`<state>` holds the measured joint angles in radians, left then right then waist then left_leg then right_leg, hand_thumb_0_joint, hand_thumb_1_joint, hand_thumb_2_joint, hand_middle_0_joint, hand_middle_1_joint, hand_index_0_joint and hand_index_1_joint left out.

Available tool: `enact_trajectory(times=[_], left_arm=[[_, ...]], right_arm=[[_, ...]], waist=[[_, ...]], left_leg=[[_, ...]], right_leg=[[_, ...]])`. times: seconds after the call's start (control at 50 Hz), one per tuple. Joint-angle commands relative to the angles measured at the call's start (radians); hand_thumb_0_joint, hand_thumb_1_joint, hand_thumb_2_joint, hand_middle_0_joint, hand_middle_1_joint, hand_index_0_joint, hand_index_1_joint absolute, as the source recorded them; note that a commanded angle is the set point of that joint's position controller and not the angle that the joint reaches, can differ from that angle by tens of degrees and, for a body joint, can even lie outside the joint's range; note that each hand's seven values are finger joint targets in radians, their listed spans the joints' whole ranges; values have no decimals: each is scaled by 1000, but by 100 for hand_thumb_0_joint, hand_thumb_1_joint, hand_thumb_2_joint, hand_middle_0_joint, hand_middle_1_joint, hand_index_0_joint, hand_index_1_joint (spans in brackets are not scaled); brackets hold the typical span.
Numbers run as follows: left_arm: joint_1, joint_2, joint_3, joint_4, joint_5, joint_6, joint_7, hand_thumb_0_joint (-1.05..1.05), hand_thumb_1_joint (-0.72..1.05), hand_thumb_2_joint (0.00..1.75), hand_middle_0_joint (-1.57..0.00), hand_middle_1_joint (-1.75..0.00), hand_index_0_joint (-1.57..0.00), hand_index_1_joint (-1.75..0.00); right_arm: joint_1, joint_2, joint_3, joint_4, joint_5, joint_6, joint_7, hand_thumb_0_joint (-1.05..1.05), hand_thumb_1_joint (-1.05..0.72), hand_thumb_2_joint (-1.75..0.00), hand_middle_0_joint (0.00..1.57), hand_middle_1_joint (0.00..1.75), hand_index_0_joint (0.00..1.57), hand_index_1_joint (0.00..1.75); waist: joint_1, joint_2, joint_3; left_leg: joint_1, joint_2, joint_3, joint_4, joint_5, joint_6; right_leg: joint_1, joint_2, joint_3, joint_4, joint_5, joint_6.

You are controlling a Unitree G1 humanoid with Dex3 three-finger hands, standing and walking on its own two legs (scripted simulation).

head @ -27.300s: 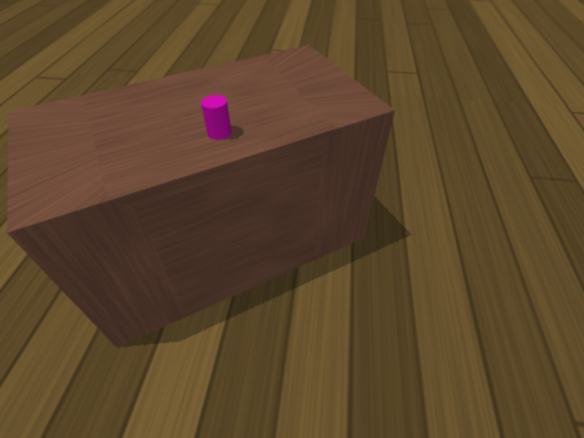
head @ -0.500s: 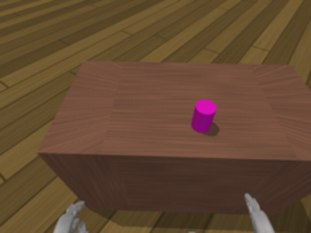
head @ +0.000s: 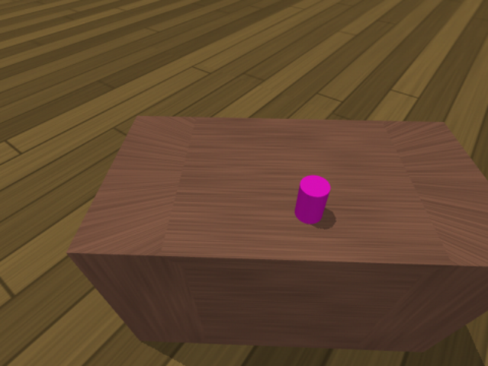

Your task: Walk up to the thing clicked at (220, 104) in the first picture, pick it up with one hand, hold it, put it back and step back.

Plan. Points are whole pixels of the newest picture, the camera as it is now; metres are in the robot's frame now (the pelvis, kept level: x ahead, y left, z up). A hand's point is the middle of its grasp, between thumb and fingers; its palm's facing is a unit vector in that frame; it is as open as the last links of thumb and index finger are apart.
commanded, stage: stand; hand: right
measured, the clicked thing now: (311, 200) +0.50 -0.14 -0.07
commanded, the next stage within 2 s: none
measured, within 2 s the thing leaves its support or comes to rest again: neither
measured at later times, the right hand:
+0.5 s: hand out of the picture +0.04 -0.24 -0.15, palm faces -0.03 +0.94 -0.33, open 7.5 cm
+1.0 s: hand out of the picture +0.07 -0.24 -0.15, palm faces -0.04 +0.94 -0.33, open 7.4 cm
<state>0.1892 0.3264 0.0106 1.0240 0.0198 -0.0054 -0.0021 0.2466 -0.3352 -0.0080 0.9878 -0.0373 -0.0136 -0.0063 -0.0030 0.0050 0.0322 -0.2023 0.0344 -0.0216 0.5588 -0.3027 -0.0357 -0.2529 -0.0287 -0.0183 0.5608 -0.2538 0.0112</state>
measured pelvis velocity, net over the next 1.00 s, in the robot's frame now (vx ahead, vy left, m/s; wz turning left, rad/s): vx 0.01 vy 0.01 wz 0.00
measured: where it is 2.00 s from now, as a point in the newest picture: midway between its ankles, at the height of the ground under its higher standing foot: outside the picture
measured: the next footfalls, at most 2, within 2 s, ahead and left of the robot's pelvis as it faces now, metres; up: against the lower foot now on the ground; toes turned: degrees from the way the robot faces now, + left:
none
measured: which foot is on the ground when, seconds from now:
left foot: down 0.00-1.00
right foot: down 0.00-1.00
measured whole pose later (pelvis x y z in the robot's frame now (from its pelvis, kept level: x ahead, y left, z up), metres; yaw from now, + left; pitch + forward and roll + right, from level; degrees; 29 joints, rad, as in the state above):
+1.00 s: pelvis +0.01 +0.01 +0.02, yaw +0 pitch -3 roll +0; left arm 0.12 0.34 0.00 1.16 0.01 -0.01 0.00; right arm 0.13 -0.34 0.00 1.15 -0.02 -0.01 0.00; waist 0.01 0.00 0.06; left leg -0.09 0.03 -0.01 0.35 -0.20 -0.03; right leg -0.14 -0.04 -0.01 0.35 -0.15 0.03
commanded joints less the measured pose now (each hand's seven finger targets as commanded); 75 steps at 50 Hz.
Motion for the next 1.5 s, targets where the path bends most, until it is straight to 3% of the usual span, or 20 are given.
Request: enact_trajectory(times=[0.0,0.1,0.12,0.18,0.42,0.48,0.6,0.7,0.76,0.84,0.96,1.14,1.38,1.46,1.48], left_arm=[[-66,217,46,-30,-2,-27,13,0,90,90,-20,-30,-20,-30],[-74,212,42,12,-5,-28,10,0,90,90,-20,-30,-20,-30],[-71,211,41,19,-4,-27,9,0,90,90,-20,-30,-20,-30],[-83,209,38,34,-3,-30,8,0,90,90,-20,-30,-20,-30],[-99,222,32,75,-3,-23,8,0,90,90,-20,-30,-20,-30],[-93,221,28,79,-2,-25,9,0,90,90,-20,-30,-20,-30],[-99,226,29,80,-7,-29,10,0,90,90,-20,-30,-20,-30],[-91,221,25,89,-7,-27,8,0,90,90,-20,-30,-20,-30],[-96,222,27,86,-9,-28,8,0,90,90,-20,-30,-20,-30],[-94,216,24,87,-6,-27,9,0,90,90,-20,-30,-20,-30],[-105,224,29,87,-7,-24,11,0,90,90,-20,-30,-20,-30],[-116,223,32,79,-11,-29,12,0,90,90,-20,-30,-20,-30],[-117,224,35,77,-11,-23,9,0,90,90,-20,-30,-20,-30],[-124,227,37,70,-10,-25,9,0,90,90,-20,-30,-20,-30],[-118,226,36,74,-10,-24,10,0,90,90,-20,-30,-20,-30]], right_arm=[[-47,-190,-42,-23,10,-25,-16,0,-49,-90,20,30,20,30],[-60,-195,-37,25,12,-27,-16,0,-89,-90,20,30,20,30],[-75,-194,-36,31,11,-27,-15,0,-90,-90,20,30,20,30],[-83,-196,-34,48,14,-27,-14,0,-90,-90,20,30,20,30],[-101,-209,-37,92,16,-13,-7,0,-90,-90,20,30,20,30],[-112,-207,-37,92,18,-12,-4,0,-90,-90,20,30,20,30],[-114,-208,-33,97,17,-15,-5,0,-90,-90,20,30,20,30],[-128,-213,-29,103,21,-15,-4,0,-90,-90,20,30,20,30],[-131,-213,-28,102,20,-18,-5,0,-90,-90,20,30,20,30],[-140,-223,-30,106,23,-18,-7,0,-90,-90,20,30,20,30],[-146,-219,-28,104,23,-13,-8,0,-90,-90,20,30,20,30],[-151,-223,-29,106,24,-15,-8,0,-90,-90,20,30,20,30],[-166,-225,-29,100,24,-15,-8,0,-90,-90,20,30,20,30],[-161,-225,-27,96,23,-18,-8,0,-90,-90,20,30,20,30],[-168,-221,-28,97,25,-16,-8,0,-90,-90,20,30,20,30]], waist=[[-1,-9,-4],[4,24,4],[11,31,10],[8,17,-8],[1,-5,43],[3,-29,23],[1,3,-9],[8,-5,5],[5,9,-29],[6,-3,-40],[5,-12,-11],[3,-8,-57],[6,9,-34],[3,3,-55],[6,-1,-47]], left_leg=[[-36,59,-73,-176,86,66],[-31,71,-80,-227,75,62],[-32,70,-83,-239,57,59],[-1,75,-78,-243,98,59],[-6,70,-71,-279,-14,58],[25,71,-68,-267,24,60],[26,79,-64,-277,75,61],[22,82,-67,-286,71,60],[41,86,-65,-285,143,55],[70,92,-65,-275,194,56],[59,85,-64,-291,153,51],[90,92,-56,-273,261,48],[82,93,-57,-293,200,44],[97,96,-55,-292,249,45],[104,95,-60,-291,242,43]], right_leg=[[65,-79,126,-190,2,-54],[110,-77,113,-209,31,-44],[103,-74,109,-212,20,-41],[120,-81,108,-224,64,-37],[68,-82,118,-283,-60,-28],[65,-86,120,-291,-58,-26],[115,-93,117,-275,48,-27],[115,-89,108,-271,41,-25],[146,-99,107,-254,138,-28],[148,-99,95,-253,179,-24],[134,-95,92,-269,126,-20],[184,-106,88,-256,279,-18],[173,-103,85,-273,199,-23],[185,-107,86,-262,253,-23],[168,-101,77,-266,227,-22]])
